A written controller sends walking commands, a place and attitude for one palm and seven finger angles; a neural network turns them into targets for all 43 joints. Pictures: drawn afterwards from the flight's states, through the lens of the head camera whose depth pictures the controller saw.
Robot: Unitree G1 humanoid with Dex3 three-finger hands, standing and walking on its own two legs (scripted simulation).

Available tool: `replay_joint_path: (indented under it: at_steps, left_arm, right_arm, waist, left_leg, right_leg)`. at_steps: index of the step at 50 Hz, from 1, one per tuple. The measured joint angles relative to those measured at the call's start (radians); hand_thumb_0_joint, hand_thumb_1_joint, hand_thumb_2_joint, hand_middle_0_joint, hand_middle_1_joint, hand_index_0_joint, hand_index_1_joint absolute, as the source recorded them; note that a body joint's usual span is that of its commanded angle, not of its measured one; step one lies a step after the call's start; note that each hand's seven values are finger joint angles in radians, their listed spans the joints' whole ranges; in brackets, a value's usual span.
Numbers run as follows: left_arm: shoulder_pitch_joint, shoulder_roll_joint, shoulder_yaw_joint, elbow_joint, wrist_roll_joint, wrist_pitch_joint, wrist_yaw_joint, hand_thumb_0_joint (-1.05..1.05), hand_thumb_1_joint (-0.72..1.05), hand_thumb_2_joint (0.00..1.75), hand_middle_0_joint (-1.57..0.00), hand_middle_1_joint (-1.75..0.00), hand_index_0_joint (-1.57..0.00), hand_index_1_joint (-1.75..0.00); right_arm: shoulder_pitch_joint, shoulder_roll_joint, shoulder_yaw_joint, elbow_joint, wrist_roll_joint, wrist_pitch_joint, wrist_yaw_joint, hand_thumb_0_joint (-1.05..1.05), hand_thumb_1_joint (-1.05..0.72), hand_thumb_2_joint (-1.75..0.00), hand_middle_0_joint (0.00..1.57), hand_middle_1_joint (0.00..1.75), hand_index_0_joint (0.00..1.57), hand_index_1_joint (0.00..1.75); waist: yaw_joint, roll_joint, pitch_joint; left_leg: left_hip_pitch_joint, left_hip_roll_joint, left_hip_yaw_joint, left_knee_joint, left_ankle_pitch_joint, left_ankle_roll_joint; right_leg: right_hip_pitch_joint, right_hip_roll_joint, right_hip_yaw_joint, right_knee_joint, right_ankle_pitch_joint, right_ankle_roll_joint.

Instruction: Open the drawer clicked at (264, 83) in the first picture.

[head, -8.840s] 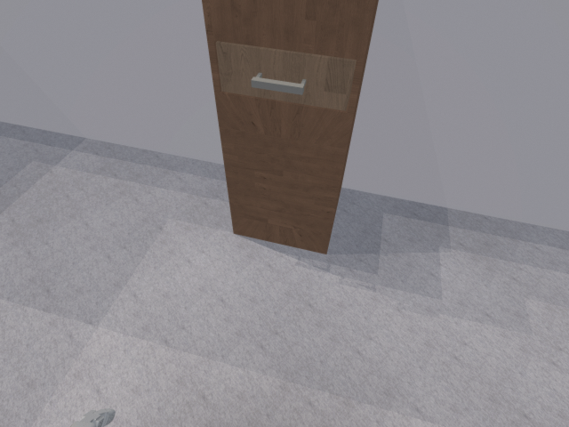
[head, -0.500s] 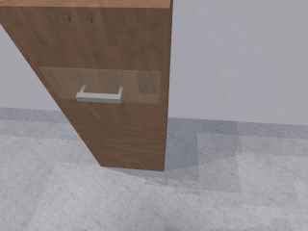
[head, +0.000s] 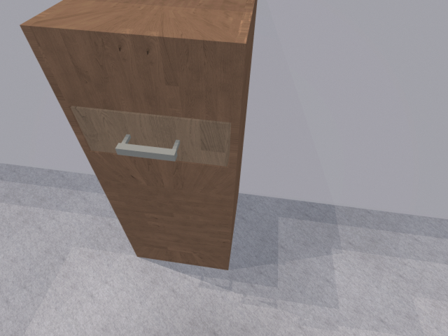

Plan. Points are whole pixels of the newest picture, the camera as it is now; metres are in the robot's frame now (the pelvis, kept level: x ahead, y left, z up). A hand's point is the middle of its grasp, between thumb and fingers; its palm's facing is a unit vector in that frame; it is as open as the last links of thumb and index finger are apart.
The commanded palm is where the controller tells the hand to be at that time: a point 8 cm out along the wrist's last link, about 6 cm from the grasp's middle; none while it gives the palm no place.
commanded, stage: look again from close up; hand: left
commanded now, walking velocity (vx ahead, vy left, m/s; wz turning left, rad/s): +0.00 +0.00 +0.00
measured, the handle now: (149, 146) +0.53 +0.23 +0.01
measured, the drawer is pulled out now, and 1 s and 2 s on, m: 0.00 0.00 0.00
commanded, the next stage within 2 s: raise the hand with hooked fingers in 0.50 s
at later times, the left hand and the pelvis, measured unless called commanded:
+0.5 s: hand out of the picture -0.01 +0.22 -0.18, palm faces +0.03 -0.98 -0.20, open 7.3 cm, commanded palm none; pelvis -0.02 +0.05 +0.00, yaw +0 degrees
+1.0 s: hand (110, 307) +0.18 +0.22 -0.05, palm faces -0.09 -0.38 -0.92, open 8.4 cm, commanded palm +0.14 +0.26 +0.00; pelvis -0.01 +0.04 -0.03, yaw -3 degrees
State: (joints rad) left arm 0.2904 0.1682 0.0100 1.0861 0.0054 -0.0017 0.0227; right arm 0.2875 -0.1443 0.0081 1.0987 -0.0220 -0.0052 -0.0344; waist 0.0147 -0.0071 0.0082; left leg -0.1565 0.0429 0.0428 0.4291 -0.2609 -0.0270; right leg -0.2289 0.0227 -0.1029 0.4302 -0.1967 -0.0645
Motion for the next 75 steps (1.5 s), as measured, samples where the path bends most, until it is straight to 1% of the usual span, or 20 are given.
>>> replay_joint_path:
  at_steps: [5,11,22,31,32,33,35,37,39,40,43,46,49,53,56,60,65,69,72,75]
  left_arm:
    - [0.033,-0.029,-0.016,0.024,0.002,-0.024,0.021,0.00,0.91,0.90,-0.20,-0.30,-0.20,-0.30]
    - [0.054,-0.045,-0.020,0.042,0.001,-0.011,0.017,0.00,0.90,0.90,-0.20,-0.30,-0.21,-0.30]
    - [0.011,-0.027,-0.013,0.014,0.001,-0.013,0.017,0.01,0.92,0.90,-0.20,-0.30,-0.20,-0.30]
    - [0.019,-0.035,-0.018,0.013,0.003,-0.016,0.022,0.00,0.91,0.90,-0.20,-0.30,-0.20,-0.30]
    - [0.065,-0.026,-0.035,-0.134,0.040,0.052,0.028,0.01,0.92,0.90,-0.20,-0.30,-0.20,-0.30]
    - [0.119,-0.005,-0.049,-0.307,0.080,0.084,0.047,0.02,0.93,0.90,-0.21,-0.30,-0.21,-0.30]
    - [0.185,0.042,-0.069,-0.577,0.111,0.074,0.114,0.03,0.93,0.89,-0.21,-0.31,-0.21,-0.30]
    - [0.193,0.076,-0.086,-0.777,0.157,0.086,0.169,0.04,0.91,0.88,-0.21,-0.32,-0.21,-0.32]
    - [0.161,0.099,-0.101,-0.913,0.262,0.074,0.216,0.03,0.88,0.87,-0.21,-0.33,-0.21,-0.33]
    - [0.132,0.109,-0.107,-0.958,0.330,0.063,0.239,0.03,0.86,0.87,-0.21,-0.34,-0.21,-0.34]
    - [0.058,0.111,-0.104,-1.036,0.554,0.020,0.298,0.02,0.80,0.84,-0.21,-0.38,-0.21,-0.38]
    - [0.086,0.090,-0.097,-1.082,0.744,-0.027,0.323,0.01,0.73,0.82,-0.21,-0.42,-0.21,-0.41]
    - [0.172,0.087,-0.107,-1.116,0.879,-0.071,0.324,0.00,0.66,0.79,-0.22,-0.46,-0.22,-0.46]
    - [0.295,0.132,-0.101,-1.149,0.997,-0.092,0.354,0.00,0.56,0.75,-0.23,-0.52,-0.24,-0.51]
    - [0.321,0.196,-0.068,-1.173,1.038,-0.093,0.387,0.00,0.48,0.72,-0.25,-0.56,-0.25,-0.56]
    - [0.231,0.237,-0.016,-1.208,1.022,-0.116,0.406,0.00,0.38,0.68,-0.27,-0.62,-0.27,-0.62]
    - [0.074,0.224,0.002,-1.235,0.998,-0.110,0.383,0.00,0.26,0.63,-0.27,-0.70,-0.27,-0.70]
    - [0.061,0.233,-0.002,-1.244,0.969,-0.058,0.310,0.00,0.18,0.59,-0.27,-0.76,-0.27,-0.76]
    - [0.101,0.258,-0.002,-1.256,0.952,-0.031,0.258,0.00,0.11,0.56,-0.28,-0.80,-0.28,-0.80]
    - [0.133,0.282,0.002,-1.279,0.941,-0.027,0.236,0.00,0.04,0.53,-0.28,-0.85,-0.28,-0.84]
  right_arm:
    - [0.002,-0.008,0.001,-0.013,0.008,0.008,0.011,0.00,-0.92,-0.90,0.20,0.30,0.20,0.30]
    - [0.027,-0.011,-0.006,-0.035,0.003,0.003,0.012,0.00,-0.92,-0.90,0.20,0.30,0.20,0.30]
    - [0.066,0.030,0.016,-0.018,-0.001,-0.015,0.013,0.00,-0.91,-0.90,0.20,0.30,0.20,0.30]
    - [0.060,0.023,0.017,-0.006,0.004,-0.016,0.014,0.00,-0.91,-0.90,0.20,0.30,0.20,0.30]
    - [0.066,0.016,0.030,-0.049,0.020,-0.021,0.010,0.00,-0.91,-0.90,0.20,0.30,0.20,0.30]
    - [0.081,0.005,0.042,-0.085,0.026,-0.057,-0.013,0.01,-0.92,-0.90,0.20,0.30,0.20,0.30]
    - [0.110,-0.025,0.033,-0.133,0.056,-0.163,-0.045,0.03,-0.94,-0.90,0.21,0.30,0.21,0.30]
    - [0.111,-0.062,0.017,-0.190,0.076,-0.232,-0.060,0.03,-0.94,-0.90,0.21,0.30,0.20,0.30]
    - [0.076,-0.104,0.007,-0.248,0.066,-0.269,-0.061,0.03,-0.94,-0.90,0.20,0.30,0.20,0.30]
    - [0.051,-0.121,-0.001,-0.282,0.055,-0.274,-0.056,0.03,-0.93,-0.90,0.20,0.30,0.20,0.30]
    - [-0.040,-0.147,-0.030,-0.397,0.012,-0.235,-0.018,0.02,-0.93,-0.90,0.20,0.30,0.20,0.30]
    - [-0.129,-0.141,-0.047,-0.501,-0.010,-0.130,0.037,0.02,-0.92,-0.90,0.20,0.30,0.20,0.30]
    - [-0.188,-0.128,-0.050,-0.584,-0.020,-0.026,0.076,0.01,-0.92,-0.90,0.20,0.30,0.20,0.30]
    - [-0.228,-0.129,-0.050,-0.656,-0.042,0.055,0.097,0.01,-0.91,-0.90,0.20,0.30,0.20,0.30]
    - [-0.245,-0.128,-0.048,-0.662,-0.062,0.082,0.086,0.01,-0.91,-0.90,0.20,0.30,0.20,0.30]
    - [-0.267,-0.110,-0.030,-0.628,-0.076,0.085,0.071,0.01,-0.91,-0.90,0.20,0.30,0.20,0.30]
    - [-0.264,-0.059,0.011,-0.596,-0.071,0.103,0.074,0.01,-0.91,-0.90,0.20,0.30,0.20,0.30]
    - [-0.213,-0.034,0.045,-0.582,-0.035,0.126,0.072,0.01,-0.91,-0.90,0.20,0.30,0.20,0.30]
    - [-0.169,-0.050,0.054,-0.574,-0.019,0.133,0.066,0.01,-0.91,-0.90,0.21,0.30,0.21,0.30]
    - [-0.134,-0.089,0.035,-0.562,-0.022,0.134,0.051,0.01,-0.91,-0.90,0.21,0.30,0.21,0.30]
  waist:
    - [-0.005,0.037,0.035]
    - [-0.031,0.045,0.024]
    - [-0.025,0.015,-0.006]
    - [-0.016,0.013,0.005]
    - [-0.009,0.009,0.018]
    - [0.001,0.004,0.027]
    - [0.010,0.003,0.011]
    - [-0.001,0.018,-0.011]
    - [-0.022,0.041,-0.033]
    - [-0.034,0.050,-0.044]
    - [-0.048,0.060,-0.073]
    - [-0.024,0.039,-0.099]
    - [0.015,-0.007,-0.098]
    - [0.077,-0.041,-0.077]
    - [0.115,-0.035,-0.087]
    - [0.134,0.004,-0.105]
    - [0.108,0.047,-0.108]
    - [0.078,0.049,-0.098]
    - [0.057,0.047,-0.079]
    - [0.050,0.056,-0.062]
  left_leg:
    - [-0.039,0.015,0.000,0.063,-0.031,0.013]
    - [-0.038,-0.018,0.001,0.085,-0.033,0.028]
    - [-0.019,-0.064,0.024,0.041,-0.006,0.065]
    - [-0.018,-0.079,0.033,0.030,0.002,0.081]
    - [-0.022,-0.077,0.042,0.043,-0.005,0.082]
    - [-0.020,-0.079,0.052,0.051,-0.011,0.083]
    - [-0.036,-0.090,0.057,0.067,-0.022,0.083]
    - [-0.058,-0.102,0.049,0.094,-0.033,0.087]
    - [-0.097,-0.106,0.040,0.134,-0.049,0.090]
    - [-0.122,-0.108,0.036,0.157,-0.058,0.091]
    - [-0.186,-0.104,0.044,0.214,-0.083,0.090]
    - [-0.227,-0.084,0.080,0.240,-0.104,0.082]
    - [-0.258,-0.070,0.094,0.260,-0.120,0.069]
    - [-0.313,-0.052,0.066,0.318,-0.150,0.053]
    - [-0.366,-0.047,0.028,0.379,-0.180,0.043]
    - [-0.411,-0.051,-0.017,0.448,-0.216,0.036]
    - [-0.392,-0.050,-0.022,0.439,-0.224,0.025]
    - [-0.317,-0.045,0.004,0.347,-0.191,0.028]
    - [-0.263,-0.044,0.012,0.280,-0.174,0.026]
    - [-0.229,-0.043,0.004,0.241,-0.158,0.029]
  right_leg:
    - [-0.010,0.012,-0.002,-0.003,0.014,0.008]
    - [-0.020,-0.020,0.007,0.049,-0.011,0.025]
    - [-0.025,-0.064,0.033,0.049,0.002,0.061]
    - [-0.026,-0.077,0.043,0.040,0.011,0.078]
    - [-0.035,-0.076,0.052,0.055,0.008,0.078]
    - [-0.046,-0.076,0.064,0.082,-0.007,0.065]
    - [-0.077,-0.079,0.083,0.134,-0.049,0.047]
    - [-0.098,-0.079,0.098,0.163,-0.056,0.051]
    - [-0.129,-0.074,0.109,0.196,-0.074,0.057]
    - [-0.151,-0.071,0.115,0.216,-0.083,0.057]
    - [-0.218,-0.054,0.141,0.268,-0.102,0.059]
    - [-0.277,-0.030,0.177,0.300,-0.104,0.060]
    - [-0.320,-0.014,0.189,0.331,-0.119,0.054]
    - [-0.359,-0.001,0.159,0.370,-0.146,0.035]
    - [-0.392,-0.002,0.119,0.411,-0.178,0.027]
    - [-0.415,-0.011,0.075,0.463,-0.221,0.018]
    - [-0.400,-0.010,0.072,0.463,-0.234,0.017]
    - [-0.351,0.003,0.105,0.398,-0.209,0.016]
    - [-0.305,0.010,0.121,0.341,-0.186,0.017]
    - [-0.269,0.016,0.124,0.293,-0.167,0.019]
